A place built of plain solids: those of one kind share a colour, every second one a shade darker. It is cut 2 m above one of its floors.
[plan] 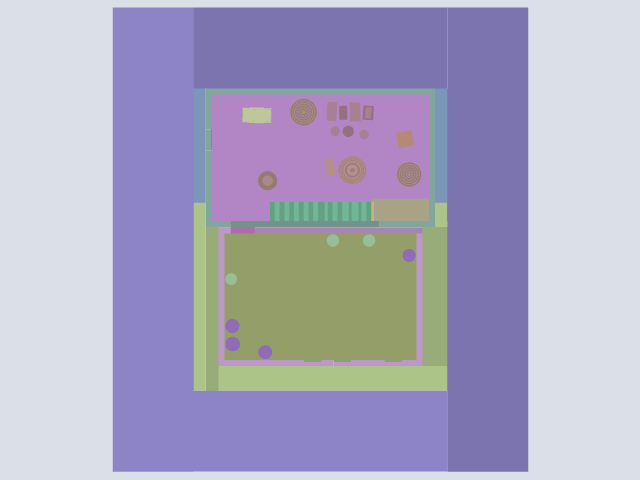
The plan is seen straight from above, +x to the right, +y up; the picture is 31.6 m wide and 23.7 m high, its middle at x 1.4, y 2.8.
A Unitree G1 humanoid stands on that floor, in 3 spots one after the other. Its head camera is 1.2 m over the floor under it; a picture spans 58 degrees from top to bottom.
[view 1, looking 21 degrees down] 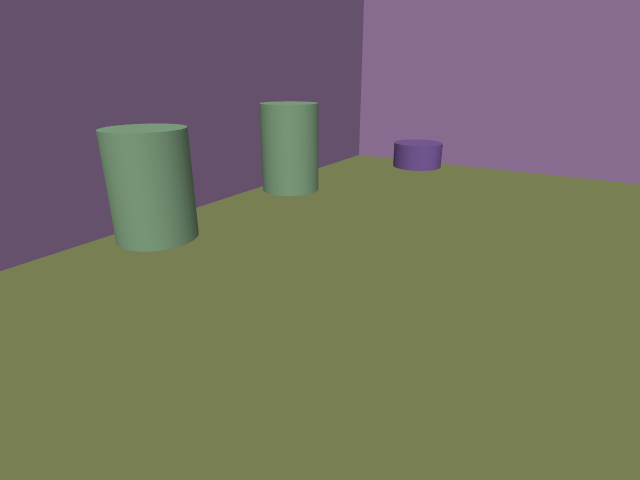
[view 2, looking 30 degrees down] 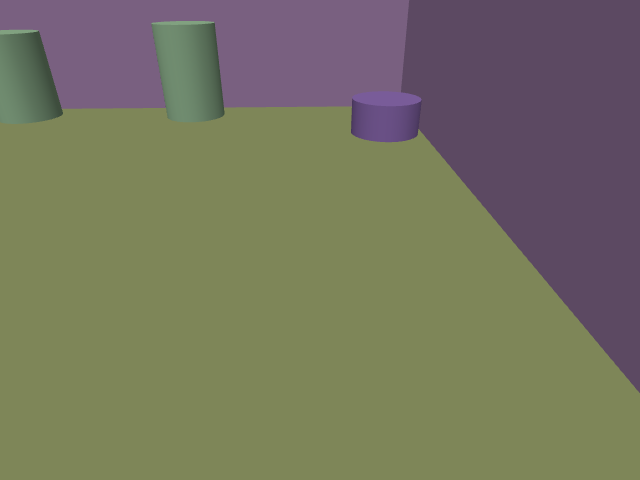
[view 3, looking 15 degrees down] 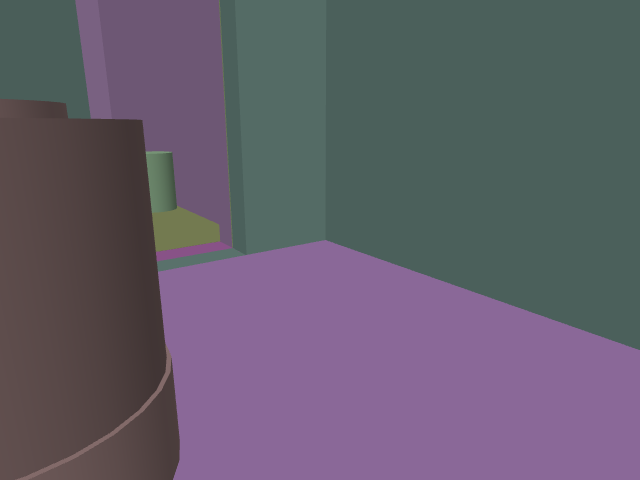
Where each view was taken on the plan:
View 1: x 0.00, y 0.00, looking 32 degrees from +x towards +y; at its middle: floor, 3.35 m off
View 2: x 5.03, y -2.12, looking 88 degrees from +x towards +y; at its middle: floor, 2.40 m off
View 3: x -1.26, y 7.33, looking -126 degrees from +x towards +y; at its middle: wall_yard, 4.59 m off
